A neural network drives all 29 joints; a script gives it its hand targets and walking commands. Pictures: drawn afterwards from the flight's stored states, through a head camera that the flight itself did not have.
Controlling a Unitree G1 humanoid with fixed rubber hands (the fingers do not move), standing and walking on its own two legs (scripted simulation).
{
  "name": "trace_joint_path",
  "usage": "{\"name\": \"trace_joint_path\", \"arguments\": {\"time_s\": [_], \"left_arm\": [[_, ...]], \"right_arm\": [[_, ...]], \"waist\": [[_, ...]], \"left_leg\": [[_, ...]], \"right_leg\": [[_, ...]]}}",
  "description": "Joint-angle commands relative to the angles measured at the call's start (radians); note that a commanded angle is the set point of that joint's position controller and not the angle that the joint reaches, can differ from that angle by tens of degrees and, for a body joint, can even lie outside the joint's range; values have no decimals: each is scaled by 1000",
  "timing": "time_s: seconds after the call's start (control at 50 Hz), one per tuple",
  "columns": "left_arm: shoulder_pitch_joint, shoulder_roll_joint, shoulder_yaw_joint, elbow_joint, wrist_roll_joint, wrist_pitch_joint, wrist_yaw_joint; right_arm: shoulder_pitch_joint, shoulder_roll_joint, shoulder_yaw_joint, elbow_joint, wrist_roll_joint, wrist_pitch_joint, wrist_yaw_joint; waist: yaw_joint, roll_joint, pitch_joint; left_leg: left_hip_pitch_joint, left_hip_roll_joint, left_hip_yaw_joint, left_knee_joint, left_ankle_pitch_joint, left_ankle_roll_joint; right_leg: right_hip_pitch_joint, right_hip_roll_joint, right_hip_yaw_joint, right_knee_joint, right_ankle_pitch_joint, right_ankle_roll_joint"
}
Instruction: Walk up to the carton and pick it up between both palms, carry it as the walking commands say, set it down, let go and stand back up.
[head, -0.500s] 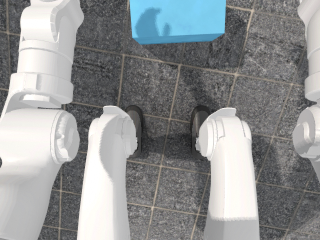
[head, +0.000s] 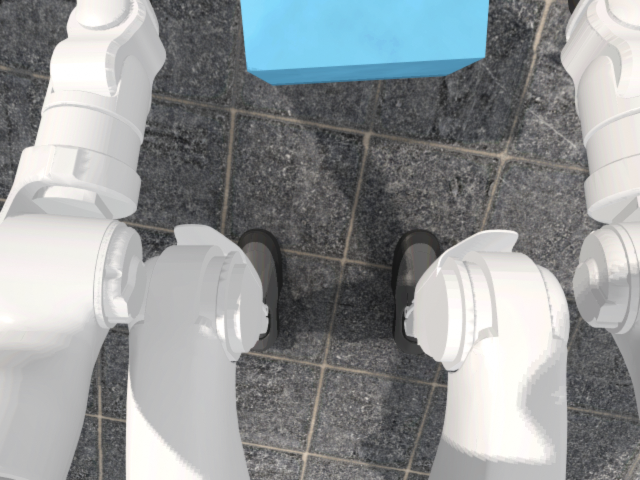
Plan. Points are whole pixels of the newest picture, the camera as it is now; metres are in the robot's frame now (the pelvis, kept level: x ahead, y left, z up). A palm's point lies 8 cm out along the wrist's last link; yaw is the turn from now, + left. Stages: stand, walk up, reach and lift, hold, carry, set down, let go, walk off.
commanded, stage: reach and lift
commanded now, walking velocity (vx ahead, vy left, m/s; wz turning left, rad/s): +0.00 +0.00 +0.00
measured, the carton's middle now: (359, 8) +0.55 -0.02 -0.31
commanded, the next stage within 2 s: none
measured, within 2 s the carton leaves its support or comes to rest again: leaves its support in 1.98 s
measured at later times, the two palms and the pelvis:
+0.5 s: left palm out of the picture +0.55 +0.18 -0.22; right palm out of the picture +0.54 -0.22 -0.23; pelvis +0.01 +0.00 -0.04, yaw +0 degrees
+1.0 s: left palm out of the picture +0.55 +0.15 -0.22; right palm out of the picture +0.54 -0.19 -0.23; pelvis +0.01 +0.00 -0.03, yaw +0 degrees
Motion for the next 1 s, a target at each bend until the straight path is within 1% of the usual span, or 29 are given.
{"name": "trace_joint_path", "arguments": {"time_s": [0.0, 0.02, 0.04, 0.06, 0.08, 0.12, 0.14, 0.18, 0.24, 0.28, 0.3, 0.32, 0.36, 0.38, 0.4, 0.42, 0.44, 0.48, 0.5, 0.52, 0.62, 0.68, 0.74, 0.78, 0.88, 0.9, 0.92, 0.94, 0.98], "left_arm": [[-252, 72, -7, -69, -23, -61, -14], [-271, 65, -22, -72, -30, -71, -16], [-276, 74, -27, -78, -31, -79, -17], [-263, 78, -15, -29, -25, -85, -18], [-273, 72, -29, -19, -35, -90, -19], [-283, 74, -37, 24, -48, -99, -21], [-287, 69, -46, 33, -56, -104, -22], [-281, 48, -63, 114, -48, -112, -31], [-287, 52, -49, 70, -27, -142, -28], [-274, 40, -54, 87, -37, -144, -30], [-255, 28, -62, 92, -43, -144, -33], [-245, 15, -65, 93, -49, -145, -36], [-240, 24, -62, 112, -43, -144, -35], [-238, 18, -58, 105, -38, -146, -37], [-233, 28, -51, 90, -35, -150, -33], [-253, 26, -53, 75, -39, -149, -32], [-228, 31, -41, 102, -27, -146, -32], [-228, 20, -49, 100, -38, -144, -34], [-235, 9, -58, 86, -40, -147, -35], [-252, 17, -55, 82, -41, -148, -35], [-262, 6, -53, 79, -35, -150, -33], [-285, 1, -60, 85, -41, -151, -35], [-301, -2, -50, 93, -22, -151, -28], [-293, 2, -41, 122, -10, -147, -26], [-321, -23, -35, 123, 11, -162, -18], [-325, -43, -44, 115, 4, -164, -17], [-315, -52, -47, 137, 11, -164, -18], [-333, -62, -47, 117, 10, -165, -16], [-329, -93, -64, 127, 11, -166, -18]], "right_arm": [[-344, -173, -35, -131, -17, -69, 4], [-333, -162, -33, -116, -14, -78, 6], [-329, -163, -34, -100, -12, -84, 10], [-334, -158, -28, -67, -10, -89, 14], [-351, -152, -29, -91, -7, -99, 17], [-345, -154, -26, -34, -9, -108, 19], [-347, -141, -22, -52, -5, -116, 21], [-311, -93, -3, 55, 11, -119, 37], [-346, -89, 2, 6, 38, -147, 50], [-311, -93, 9, 44, 27, -149, 47], [-295, -89, 11, 49, 29, -150, 46], [-295, -98, -1, 39, 19, -154, 46], [-268, -89, -4, 67, 15, -152, 44], [-274, -88, 1, 59, 14, -152, 45], [-274, -71, 5, 44, 22, -154, 46], [-290, -90, -2, 31, 19, -157, 43], [-293, -91, 7, 43, 19, -155, 45], [-286, -85, 20, 44, 23, -154, 41], [-289, -79, 24, 35, 29, -157, 42], [-285, -82, 22, 49, 30, -155, 40], [-312, -62, 29, 43, 34, -160, 35], [-328, -54, 34, 43, 25, -162, 29], [-331, -53, 34, 77, 20, -161, 23], [-332, -61, 39, 94, 19, -161, 21], [-353, -8, 60, 91, 27, -170, 17], [-353, -2, 66, 84, 23, -176, 15], [-344, 26, 71, 101, 31, -171, 17], [-344, 11, 64, 110, 15, -174, 15], [-357, 32, 79, 92, 23, -182, 17]], "waist": [[-49, -83, -1687], [-60, -78, -1686], [-52, -58, -1677], [-43, -66, -1620], [-45, -69, -1614], [-56, -69, -1554], [-64, -85, -1547], [-52, -59, -1410], [-7, -16, -1427], [-31, -34, -1432], [-26, -28, -1425], [-49, -33, -1424], [-61, -45, -1416], [-54, -46, -1416], [-27, -44, -1420], [-43, -38, -1421], [-29, -41, -1424], [-43, -61, -1416], [-29, -52, -1420], [-41, -50, -1422], [-24, -41, -1405], [-47, -58, -1374], [-40, -25, -1373], [-39, -26, -1344], [-29, -36, -1357], [-40, -32, -1365], [-24, -32, -1360], [-41, -30, -1359], [-46, -23, -1373]], "left_leg": [[545, -21, 91, -111, 347, 7], [558, -22, 85, -99, 366, 2], [572, -20, 81, -93, 377, 0], [536, -21, 83, -83, 363, 0], [542, -21, 73, -76, 367, 2], [490, -19, 74, -54, 356, -4], [485, -19, 64, -52, 366, 1], [455, -11, 52, -48, 334, -2], [476, -18, 53, -34, 404, -2], [472, -18, 49, -22, 411, -7], [466, -19, 48, -22, 426, -6], [457, -21, 41, -25, 418, -3], [448, -18, 42, -19, 423, -3], [444, -20, 42, -16, 412, -4], [460, -22, 42, -24, 440, 1], [458, -20, 45, -17, 444, -2], [455, -20, 39, -21, 432, -3], [429, -21, 43, -20, 411, -1], [425, -24, 46, -24, 431, -3], [438, -22, 48, -18, 423, -8], [428, -26, 46, -31, 404, -3], [397, -28, 49, -35, 369, 1], [405, -28, 48, -38, 376, -7], [392, -29, 41, -45, 334, -7], [415, -36, 43, -49, 354, -2], [417, -40, 43, -44, 364, -3], [415, -42, 42, -52, 363, -1], [423, -44, 45, -54, 362, -6], [438, -48, 43, -50, 366, -5]], "right_leg": [[796, 7, -57, -152, 431, 17], [772, 5, -61, -136, 437, 16], [752, 5, -57, -124, 436, 13], [716, 2, -52, -118, 422, 14], [702, -2, -55, -107, 418, 17], [690, -7, -47, -88, 418, 16], [693, -11, -46, -81, 426, 19], [566, -14, -47, -74, 370, 18], [560, -4, -31, -56, 418, 15], [571, -7, -32, -55, 428, 14], [575, -8, -30, -52, 443, 12], [574, -6, -32, -52, 433, 9], [561, -7, -36, -50, 436, 13], [561, -6, -31, -55, 430, 12], [555, -3, -31, -49, 444, 16], [555, -1, -29, -54, 443, 10], [560, -4, -30, -51, 445, 12], [580, -5, -27, -59, 442, 14], [577, -5, -25, -56, 454, 14], [570, -5, -24, -59, 446, 11], [555, 2, -20, -66, 425, 11], [560, 2, -17, -82, 402, 12], [546, 5, -13, -81, 401, 8], [527, 1, -14, -86, 365, 9], [522, 13, -14, -89, 381, 14], [527, 15, -10, -92, 383, 12], [524, 18, -12, -93, 388, 13], [528, 17, -13, -93, 379, 11], [531, 21, -16, -96, 382, 12]]}}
